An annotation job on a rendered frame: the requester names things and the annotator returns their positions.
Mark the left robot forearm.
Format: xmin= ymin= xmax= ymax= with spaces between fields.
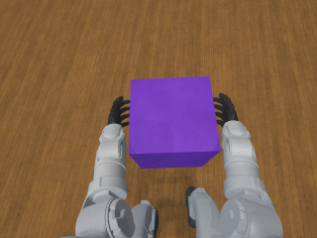
xmin=75 ymin=123 xmax=128 ymax=236

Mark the carton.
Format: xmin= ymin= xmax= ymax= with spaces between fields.
xmin=128 ymin=76 xmax=221 ymax=169

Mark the right robot upper arm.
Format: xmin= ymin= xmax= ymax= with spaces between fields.
xmin=218 ymin=197 xmax=283 ymax=238

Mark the left robot hand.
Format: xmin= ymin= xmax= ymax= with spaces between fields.
xmin=107 ymin=96 xmax=131 ymax=128

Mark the left robot upper arm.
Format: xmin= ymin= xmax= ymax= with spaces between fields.
xmin=60 ymin=197 xmax=136 ymax=238

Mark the right robot hand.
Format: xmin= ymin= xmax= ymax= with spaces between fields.
xmin=213 ymin=92 xmax=239 ymax=127

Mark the right robot shin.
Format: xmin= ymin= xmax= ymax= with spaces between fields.
xmin=191 ymin=187 xmax=207 ymax=220

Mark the right robot thigh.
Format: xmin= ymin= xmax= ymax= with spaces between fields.
xmin=188 ymin=192 xmax=224 ymax=238

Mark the right robot forearm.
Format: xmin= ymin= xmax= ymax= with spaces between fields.
xmin=221 ymin=120 xmax=283 ymax=238

